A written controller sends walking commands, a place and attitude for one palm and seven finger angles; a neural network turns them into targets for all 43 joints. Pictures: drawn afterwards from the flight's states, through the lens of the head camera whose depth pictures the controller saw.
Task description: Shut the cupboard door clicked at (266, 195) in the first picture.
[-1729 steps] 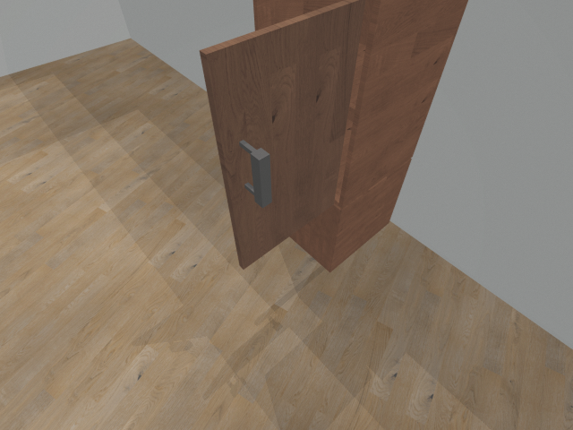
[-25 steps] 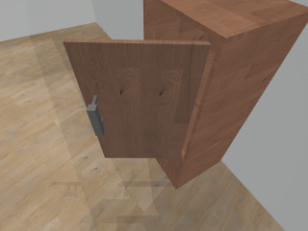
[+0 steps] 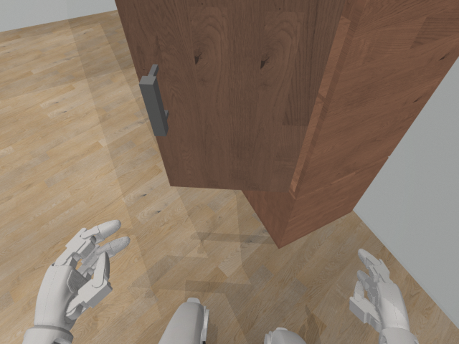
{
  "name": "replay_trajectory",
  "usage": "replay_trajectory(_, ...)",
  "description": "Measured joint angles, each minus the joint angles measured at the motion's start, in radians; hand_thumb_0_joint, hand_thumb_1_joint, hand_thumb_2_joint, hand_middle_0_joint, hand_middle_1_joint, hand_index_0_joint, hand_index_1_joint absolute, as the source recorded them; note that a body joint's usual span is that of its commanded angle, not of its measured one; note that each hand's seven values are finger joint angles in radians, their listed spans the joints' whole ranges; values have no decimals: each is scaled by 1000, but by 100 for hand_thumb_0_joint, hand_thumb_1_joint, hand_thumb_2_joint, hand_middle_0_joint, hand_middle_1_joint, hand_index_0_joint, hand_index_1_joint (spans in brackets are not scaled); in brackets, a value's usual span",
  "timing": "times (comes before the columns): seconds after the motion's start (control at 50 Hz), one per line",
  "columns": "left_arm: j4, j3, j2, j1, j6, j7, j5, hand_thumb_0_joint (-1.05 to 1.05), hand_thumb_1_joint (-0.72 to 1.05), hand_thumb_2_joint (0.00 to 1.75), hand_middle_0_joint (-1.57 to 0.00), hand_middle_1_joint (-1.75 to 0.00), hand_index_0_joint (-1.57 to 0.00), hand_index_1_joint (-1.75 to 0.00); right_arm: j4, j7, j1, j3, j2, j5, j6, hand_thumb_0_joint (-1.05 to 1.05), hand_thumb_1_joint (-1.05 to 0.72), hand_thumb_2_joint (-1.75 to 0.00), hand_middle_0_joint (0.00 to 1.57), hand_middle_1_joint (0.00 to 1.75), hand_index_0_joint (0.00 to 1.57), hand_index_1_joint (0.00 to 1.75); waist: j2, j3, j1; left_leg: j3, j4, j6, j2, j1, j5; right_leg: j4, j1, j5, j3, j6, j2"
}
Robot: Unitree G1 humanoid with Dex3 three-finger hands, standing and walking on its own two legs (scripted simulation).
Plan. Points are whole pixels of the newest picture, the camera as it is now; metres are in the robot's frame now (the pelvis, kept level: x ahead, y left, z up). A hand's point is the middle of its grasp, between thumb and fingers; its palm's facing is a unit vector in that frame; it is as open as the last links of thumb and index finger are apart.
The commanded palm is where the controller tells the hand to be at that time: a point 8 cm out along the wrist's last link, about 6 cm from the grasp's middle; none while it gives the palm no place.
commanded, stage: raise the hand and make a fist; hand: left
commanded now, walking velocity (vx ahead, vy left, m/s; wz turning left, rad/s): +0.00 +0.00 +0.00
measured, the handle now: (157, 101) +0.54 +0.21 +0.11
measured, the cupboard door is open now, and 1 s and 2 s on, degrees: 60 60 60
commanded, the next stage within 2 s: bring the fist close to the handle in 1.48 s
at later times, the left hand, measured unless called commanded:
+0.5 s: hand (95, 255) +0.22 +0.22 +0.08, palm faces +0.04 -1.00 -0.04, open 3.8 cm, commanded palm +0.20 +0.27 +0.09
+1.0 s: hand (91, 242) +0.23 +0.22 +0.11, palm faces +0.03 -1.00 -0.04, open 3.1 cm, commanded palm +0.21 +0.27 +0.12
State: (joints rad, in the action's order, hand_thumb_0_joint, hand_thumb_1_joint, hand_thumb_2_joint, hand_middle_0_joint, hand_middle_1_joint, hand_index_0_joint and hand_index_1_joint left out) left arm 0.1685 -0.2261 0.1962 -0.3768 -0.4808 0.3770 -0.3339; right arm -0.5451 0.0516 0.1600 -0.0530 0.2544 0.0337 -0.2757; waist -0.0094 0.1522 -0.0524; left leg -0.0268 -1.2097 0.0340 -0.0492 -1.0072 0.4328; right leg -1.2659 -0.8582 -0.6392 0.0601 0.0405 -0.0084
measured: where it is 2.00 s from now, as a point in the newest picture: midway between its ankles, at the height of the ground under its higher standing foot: outside the picture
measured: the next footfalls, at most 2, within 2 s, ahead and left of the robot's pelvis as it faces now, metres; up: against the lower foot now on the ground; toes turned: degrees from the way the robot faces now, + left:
none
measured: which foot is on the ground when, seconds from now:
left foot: down 0.00-1.00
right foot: down 0.00-1.00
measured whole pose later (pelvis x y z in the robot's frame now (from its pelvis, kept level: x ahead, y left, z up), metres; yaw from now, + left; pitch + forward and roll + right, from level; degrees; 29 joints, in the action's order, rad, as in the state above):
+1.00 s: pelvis +0.01 +0.03 +0.04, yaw +1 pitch +10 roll -3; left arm -0.10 -0.15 0.25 -0.38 -0.29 0.21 -0.28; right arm -0.51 0.06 0.26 0.05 0.23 0.03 -0.20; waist -0.05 0.12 -0.02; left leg -0.04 -1.05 0.00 -0.04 -0.83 0.38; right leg -1.02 -0.65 -0.54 0.07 0.00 -0.01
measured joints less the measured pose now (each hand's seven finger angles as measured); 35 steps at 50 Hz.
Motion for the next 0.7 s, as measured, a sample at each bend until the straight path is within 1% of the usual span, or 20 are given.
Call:
replay_trajectory(0.06,-101,24,11,-23,8,-53,20,2,90,90,-49,-61,-49,-61,1,23,21,22,-10,-2,-11,1,-90,-90,20,30,20,30,-13,-8,-11,-22,-21,-6,-3,-15,3,1,1,5,20,0,-7)
replay_trajectory(0.1,-146,40,23,-12,11,-69,26,2,90,90,-52,-65,-52,-65,-9,32,33,41,-21,-3,-13,1,-90,-90,20,30,20,30,-19,-13,-8,-32,-22,-7,-4,-20,-1,12,4,13,30,-2,-10)
replay_trajectory(0.14,-166,53,33,13,33,-72,30,2,90,90,-56,-69,-56,-69,-20,36,46,58,-34,-1,-10,1,-90,-90,21,30,20,30,-26,-15,0,-38,-15,-9,-5,-21,-8,28,8,24,35,-5,-13)
replay_trajectory(0.2,-173,65,46,44,100,-83,35,2,90,90,-61,-75,-61,-75,-28,35,68,73,-52,1,5,1,-90,-90,21,30,21,30,-32,-18,20,-34,9,-12,-6,-11,-19,59,19,42,31,-12,-14)
replay_trajectory(0.24,-179,67,48,44,142,-102,39,2,90,90,-65,-79,-65,-79,-29,31,85,75,-61,0,15,1,-90,-90,21,30,21,30,-35,-20,35,-25,31,-16,-7,5,-26,84,32,54,22,-18,-14)
replay_trajectory(0.28,-190,64,47,27,165,-128,43,2,90,90,-68,-82,-69,-83,-29,27,102,73,-67,-3,25,1,-90,-90,21,30,21,30,-34,-19,48,-14,53,-22,-8,23,-31,108,46,65,12,-25,-13)
replay_trajectory(0.32,-205,60,43,3,163,-156,46,2,90,90,-72,-86,-72,-87,-28,21,118,68,-67,-7,30,1,-90,-90,21,30,21,30,-33,-16,57,-4,70,-28,-6,37,-34,126,58,72,3,-30,-10)
replay_trajectory(0.38,-227,57,40,-30,133,-186,52,2,90,90,-78,-92,-78,-93,-26,14,132,60,-55,-14,35,1,-90,-90,21,30,21,30,-31,-13,61,4,79,-35,-3,47,-33,138,68,75,-4,-38,-6)
replay_trajectory(0.44,-245,67,37,-48,105,-198,58,2,90,90,-83,-98,-83,-99,-21,9,131,55,-35,-17,38,1,-90,-90,21,30,21,30,-33,-16,59,4,73,-41,2,46,-28,138,72,72,-4,-44,-1)
replay_trajectory(0.48,-255,78,38,-50,100,-197,61,2,90,90,-87,-102,-87,-103,-16,9,123,53,-24,-17,41,1,-90,-90,21,30,21,30,-33,-19,56,4,69,-44,5,46,-26,136,73,69,-3,-47,2)
replay_trajectory(0.56,-269,93,42,-48,115,-194,66,2,90,90,-94,-110,-94,-111,0,11,102,54,-16,-14,49,1,-90,-90,21,30,20,30,-30,-23,50,3,71,-48,9,54,-25,142,85,70,-2,-50,5)
replay_trajectory(0.7,-291,93,47,-39,149,-202,68,2,90,90,-107,-124,-107,-125,37,9,74,72,-29,-12,64,1,-90,-90,21,30,20,30,-30,-27,42,-5,101,-46,10,96,-33,182,133,82,7,-49,4)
